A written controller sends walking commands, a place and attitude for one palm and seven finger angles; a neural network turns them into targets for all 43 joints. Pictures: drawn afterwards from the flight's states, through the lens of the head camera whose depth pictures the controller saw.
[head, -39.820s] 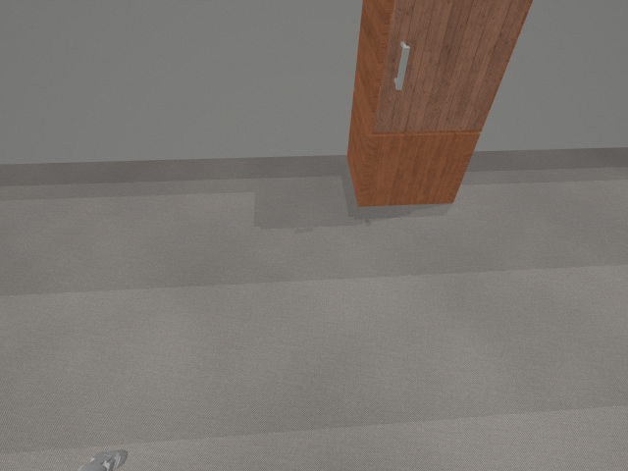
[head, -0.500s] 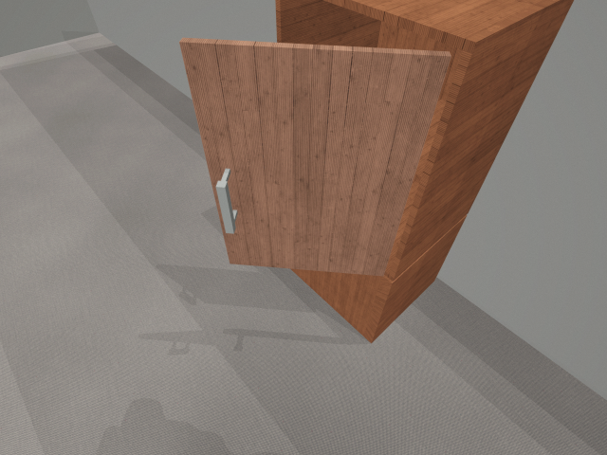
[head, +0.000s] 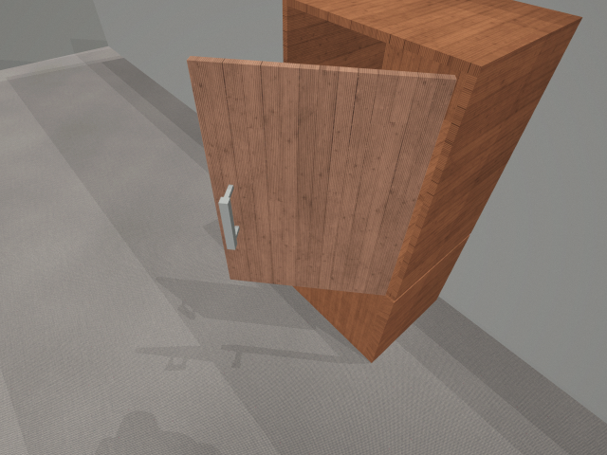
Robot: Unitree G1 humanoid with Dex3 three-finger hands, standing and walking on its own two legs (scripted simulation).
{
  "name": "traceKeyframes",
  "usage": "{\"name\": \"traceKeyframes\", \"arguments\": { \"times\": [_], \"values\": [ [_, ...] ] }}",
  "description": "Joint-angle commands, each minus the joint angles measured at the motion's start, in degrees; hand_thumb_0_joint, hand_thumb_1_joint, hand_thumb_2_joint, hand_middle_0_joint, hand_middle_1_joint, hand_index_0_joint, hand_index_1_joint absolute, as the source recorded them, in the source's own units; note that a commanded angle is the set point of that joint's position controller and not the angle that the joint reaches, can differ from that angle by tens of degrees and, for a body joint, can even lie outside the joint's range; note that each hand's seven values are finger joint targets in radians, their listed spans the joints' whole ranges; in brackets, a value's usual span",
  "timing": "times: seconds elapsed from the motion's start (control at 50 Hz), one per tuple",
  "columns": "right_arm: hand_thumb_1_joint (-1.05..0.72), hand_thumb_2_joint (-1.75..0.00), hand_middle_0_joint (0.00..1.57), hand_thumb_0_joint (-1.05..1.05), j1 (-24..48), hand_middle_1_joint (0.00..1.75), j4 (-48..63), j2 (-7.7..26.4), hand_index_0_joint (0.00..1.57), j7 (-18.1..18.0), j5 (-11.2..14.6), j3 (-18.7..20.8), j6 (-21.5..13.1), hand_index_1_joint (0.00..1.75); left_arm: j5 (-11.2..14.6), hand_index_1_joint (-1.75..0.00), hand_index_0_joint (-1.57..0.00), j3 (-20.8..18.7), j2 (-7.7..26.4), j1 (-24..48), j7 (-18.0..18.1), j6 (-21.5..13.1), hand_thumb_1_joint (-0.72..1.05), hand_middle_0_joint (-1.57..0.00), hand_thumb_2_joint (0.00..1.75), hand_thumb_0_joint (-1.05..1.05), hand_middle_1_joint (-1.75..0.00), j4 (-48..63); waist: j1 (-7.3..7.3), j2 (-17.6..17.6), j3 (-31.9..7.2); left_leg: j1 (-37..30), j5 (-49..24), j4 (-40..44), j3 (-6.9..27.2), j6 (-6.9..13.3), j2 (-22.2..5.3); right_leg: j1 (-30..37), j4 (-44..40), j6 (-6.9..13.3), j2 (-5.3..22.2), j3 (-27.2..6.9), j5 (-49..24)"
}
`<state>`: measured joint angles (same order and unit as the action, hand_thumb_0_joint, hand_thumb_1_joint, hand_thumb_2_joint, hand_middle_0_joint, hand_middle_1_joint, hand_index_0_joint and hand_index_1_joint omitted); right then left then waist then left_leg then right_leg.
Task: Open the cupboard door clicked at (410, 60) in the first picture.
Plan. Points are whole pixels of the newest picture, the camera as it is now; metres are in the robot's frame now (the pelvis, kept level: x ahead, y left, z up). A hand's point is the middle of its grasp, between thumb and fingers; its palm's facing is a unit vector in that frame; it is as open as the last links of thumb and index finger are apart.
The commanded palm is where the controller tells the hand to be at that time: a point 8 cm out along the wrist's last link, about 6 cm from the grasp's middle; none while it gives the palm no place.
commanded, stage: come to a stop and stand still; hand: left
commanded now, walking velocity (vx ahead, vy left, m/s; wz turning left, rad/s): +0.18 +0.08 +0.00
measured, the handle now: (230, 218) +0.59 +0.20 -0.08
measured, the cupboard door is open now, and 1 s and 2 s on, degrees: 42 42 42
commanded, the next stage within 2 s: look again from close up in 1.88 s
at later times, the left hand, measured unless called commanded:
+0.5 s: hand out of the picture +0.04 +0.21 -0.19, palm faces -0.01 -0.98 -0.21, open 7.4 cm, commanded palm none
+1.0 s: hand out of the picture +0.00 +0.15 -0.17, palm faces +0.00 -0.97 -0.23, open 7.3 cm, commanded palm none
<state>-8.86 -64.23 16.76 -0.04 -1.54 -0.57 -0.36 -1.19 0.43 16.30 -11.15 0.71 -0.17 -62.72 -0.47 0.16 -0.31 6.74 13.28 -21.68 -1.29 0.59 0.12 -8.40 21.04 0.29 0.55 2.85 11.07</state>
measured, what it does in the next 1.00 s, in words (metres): stands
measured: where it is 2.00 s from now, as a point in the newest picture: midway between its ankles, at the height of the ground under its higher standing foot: outside the picture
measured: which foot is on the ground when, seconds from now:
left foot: down 0.00-1.00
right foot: down 0.00-1.00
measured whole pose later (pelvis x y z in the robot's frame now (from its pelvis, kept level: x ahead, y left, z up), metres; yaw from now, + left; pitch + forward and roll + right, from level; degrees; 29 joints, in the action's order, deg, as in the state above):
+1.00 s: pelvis -0.03 -0.03 -0.01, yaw -1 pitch -2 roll +1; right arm -18.4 -60.1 10.1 -0.7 -1.8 0.5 0.0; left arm -1.0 -0.3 9.1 -16.4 1.3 -0.2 -60.0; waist 1.2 -1.8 0.2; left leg 12.0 15.2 -28.9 -1.4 -0.7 -1.8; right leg -15.1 30.0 3.2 -0.9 3.4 13.3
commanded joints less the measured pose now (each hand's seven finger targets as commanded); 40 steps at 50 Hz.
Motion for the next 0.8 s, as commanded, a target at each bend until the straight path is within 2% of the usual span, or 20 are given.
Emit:
{"name": "traceKeyframes", "arguments": {
  "times": [0.0,0.08,0.12,0.16,0.2,0.26,0.32,0.42,0.46,0.5,0.52,0.54,0.56,0.58,0.6,0.62,0.66,0.7,0.74,0.78],
  "values": [
    [-0.90,-0.90,0.20,0.00,-3.3,0.30,2.2,4.2,0.20,-0.3,0.1,0.7,-0.2,0.30,0.1,-0.30,-0.20,-2.1,7.5,-4.3,0.3,-0.2,0.90,-0.20,0.90,0.00,-0.30,2.0,-0.61,4.6,5.4,9.0,4.9,-0.9,1.1,-0.4,-3.1,-0.1,-7.5,3.7,10.3,-12.9,13.6],
    [-0.90,-0.90,0.20,0.00,-6.1,0.30,2.5,2.4,0.20,-0.6,0.3,0.9,-0.7,0.30,0.1,-0.30,-0.20,-3.2,6.9,-8.1,0.5,-0.5,0.90,-0.20,0.90,0.00,-0.30,2.1,-0.93,5.7,5.6,11.3,4.2,-6.2,-0.6,-0.2,-2.4,1.9,-6.4,6.4,12.7,-14.8,9.6],
    [-0.90,-0.90,0.20,0.00,-8.1,0.30,1.7,1.3,0.20,-1.0,0.6,0.8,-1.1,0.30,0.2,-0.30,-0.20,-2.8,4.7,-7.4,0.8,-0.5,0.90,-0.20,0.90,0.00,-0.30,2.1,0.44,3.4,5.4,6.4,-2.5,-2.0,1.1,-0.1,-3.9,-0.8,-1.5,5.2,10.5,-10.4,-0.8],
    [-0.90,-0.90,0.20,0.00,-12.0,0.30,0.1,2.3,0.20,-1.6,0.8,1.1,-1.8,0.30,0.1,-0.30,-0.20,-1.7,0.7,-7.1,1.2,-0.3,0.90,-0.20,0.90,0.00,-0.30,2.1,0.87,-5.5,3.5,-0.5,-26.0,-0.6,4.9,1.5,-8.3,-2.5,5.7,1.6,5.2,-2.8,-7.1],
    [-0.90,-0.90,0.20,0.00,-12.5,0.30,-0.7,1.7,0.20,-2.8,1.2,1.0,-1.9,0.30,0.4,-0.30,-0.20,-1.1,-1.2,-9.0,2.2,0.0,0.90,-0.20,0.90,0.00,-0.30,1.0,0.04,-8.6,2.9,-3.2,-53.2,-1.8,5.7,1.7,-10.3,-0.5,5.8,-0.1,4.2,-0.8,-7.2],
    [-0.90,-0.90,0.20,0.00,-13.6,0.30,-0.5,1.6,0.20,-3.8,1.7,1.8,-1.6,0.30,0.7,-0.30,-0.20,-1.6,-0.6,-10.2,2.7,0.6,0.90,-0.20,0.90,0.00,-0.30,0.6,0.20,-7.3,3.3,-7.2,-65.7,-2.5,5.9,0.1,-10.8,-1.7,6.3,-0.3,3.4,0.0,-5.5],
    [-0.90,-0.90,0.20,0.00,-15.1,0.30,-0.3,0.2,0.20,-4.4,1.6,2.6,-1.2,0.30,0.8,-0.30,-0.20,-2.1,-2.3,-10.8,2.7,1.4,0.90,-0.20,0.90,0.00,-0.30,1.3,0.65,-5.4,3.5,-8.5,-62.4,-1.8,7.2,1.6,-12.3,-4.3,7.7,-0.4,3.0,-0.3,0.1],
    [-0.90,-0.90,0.20,0.00,-16.0,0.30,0.1,-0.5,0.20,-5.0,0.8,3.9,-0.9,0.30,0.3,-0.30,-0.20,-3.2,-3.5,-7.8,2.1,2.3,0.90,-0.20,0.90,0.00,-0.30,4.3,1.72,-5.7,3.4,-7.5,-52.6,0.3,11.5,8.8,-16.9,-10.9,18.4,0.1,2.5,-2.7,13.2],
    [-0.90,-0.90,0.20,0.00,-13.7,0.30,0.5,-1.5,0.20,-4.8,0.4,3.7,-1.0,0.30,0.3,-0.30,-0.20,-3.5,-4.1,-7.5,1.9,2.2,0.90,-0.20,0.90,0.00,-0.30,4.7,0.71,-6.2,3.3,-4.3,-45.0,0.5,10.9,9.9,-16.5,-9.6,18.2,0.3,3.0,-3.7,13.5],
    [-0.90,-0.90,0.20,0.00,-11.3,0.30,0.8,-1.8,0.20,-4.2,0.4,3.8,-0.8,0.30,0.1,-0.30,-0.20,-3.4,-4.6,-9.4,1.6,1.8,0.90,-0.20,0.90,0.00,-0.30,4.1,-0.74,-5.7,2.2,0.2,-34.6,-1.2,7.9,7.4,-13.4,-3.1,9.6,0.0,3.1,-2.4,4.8],
    [-0.90,-0.90,0.20,0.00,-8.5,0.30,3.9,1.9,0.20,-2.9,1.9,3.8,-1.2,0.30,-0.3,-0.30,-0.20,-2.3,-1.7,-12.4,3.0,-0.7,0.90,-0.20,0.90,0.00,-0.30,1.0,-1.64,-4.9,-2.3,-3.1,-51.9,-14.8,4.3,3.0,-10.8,-5.5,4.4,-0.6,3.6,-2.0,-9.2],
    [-0.90,-0.90,0.20,0.00,-9.7,0.30,6.9,-2.8,0.20,-2.1,1.4,3.3,-1.6,0.30,0.2,-0.30,-0.20,-3.0,-1.1,-12.5,3.0,-1.2,0.90,-0.20,0.90,0.00,-0.30,4.0,-1.02,-1.5,-4.3,3.5,-30.5,-15.5,2.7,1.3,-7.7,0.2,5.9,2.3,6.3,-5.9,-19.6],
    [-0.90,-0.90,0.20,0.00,-8.1,0.30,7.5,-5.4,0.20,-1.9,1.0,2.4,-1.7,0.30,0.5,-0.30,-0.20,-3.1,0.4,-10.3,2.7,-2.0,0.90,-0.20,0.90,0.00,-0.30,3.9,-0.88,0.2,-2.8,7.3,-9.4,-13.1,1.0,0.5,-3.9,2.0,4.8,4.2,11.1,-10.1,-29.1],
    [-0.90,-0.90,0.20,0.00,-11.1,0.30,7.4,-6.4,0.20,-1.9,1.1,2.3,-1.5,0.30,0.5,-0.30,-0.20,-2.1,0.9,-6.4,2.3,-1.9,0.90,-0.20,0.90,0.00,-0.30,4.4,2.14,0.3,-1.1,6.6,1.8,-6.4,1.0,-0.4,-2.6,-1.1,6.2,5.6,12.5,-8.2,-22.7],
    [-0.90,-0.90,0.20,0.00,-12.0,0.30,6.6,-6.1,0.20,-1.6,0.8,2.3,-1.7,0.30,0.3,-0.30,-0.20,-1.8,-0.5,-5.5,2.2,-1.8,0.90,-0.20,0.90,0.00,-0.30,5.1,1.85,-2.3,0.0,4.9,-6.5,-3.6,3.2,0.3,-3.8,-3.5,8.7,4.1,8.1,-6.5,-16.7],
    [-0.90,-0.90,0.20,0.00,-12.6,0.30,6.2,-4.4,0.20,-1.8,0.6,2.4,-1.9,0.30,0.4,-0.30,-0.20,-1.7,-1.8,-5.8,2.2,-1.7,0.90,-0.20,0.90,0.00,-0.30,5.1,1.66,-1.6,-0.6,4.5,-15.3,-4.5,5.0,1.3,-6.5,-3.1,9.3,2.8,5.1,-4.8,-12.6],
    [-0.90,-0.90,0.20,0.00,-11.7,0.30,6.2,-4.0,0.20,-2.2,0.6,2.3,-1.9,0.30,0.5,-0.30,-0.20,-1.4,-2.2,-5.9,2.2,-1.6,0.90,-0.20,0.90,0.00,-0.30,4.5,0.83,-3.6,1.3,4.7,-17.7,-4.0,4.4,2.0,-7.2,-3.4,8.2,2.3,4.5,-4.2,-8.8],
    [-0.90,-0.90,0.20,0.00,-10.5,0.30,6.9,-3.8,0.20,-2.0,0.7,2.0,-1.5,0.30,0.5,-0.30,-0.20,-1.4,-1.6,-5.5,1.9,-1.5,0.90,-0.20,0.90,0.00,-0.30,4.8,0.82,-0.4,4.1,6.9,-6.5,-2.5,4.1,1.5,-5.9,-4.6,5.1,2.5,5.1,-6.0,-4.3],
    [-0.90,-0.90,0.20,0.00,-10.2,0.30,7.3,-3.7,0.20,-1.6,0.6,1.8,-1.0,0.30,0.5,-0.30,-0.20,-1.3,-1.1,-4.7,1.6,-1.3,0.90,-0.20,0.90,0.00,-0.30,4.8,1.19,2.8,7.5,8.2,3.2,-1.3,3.4,1.0,-4.3,-8.2,0.8,2.8,5.6,-8.4,6.6],
    [-0.90,-0.90,0.20,0.00,-11.0,0.30,6.9,-3.8,0.20,-1.2,0.3,1.8,-0.6,0.30,0.3,-0.30,-0.20,-1.5,-0.7,-4.5,1.5,-1.4,0.90,-0.20,0.90,0.00,-0.30,5.2,1.58,3.7,9.4,7.5,5.7,-1.7,2.6,0.8,-3.3,-11.8,-2.4,3.3,5.9,-9.9,15.4]
  ]
}}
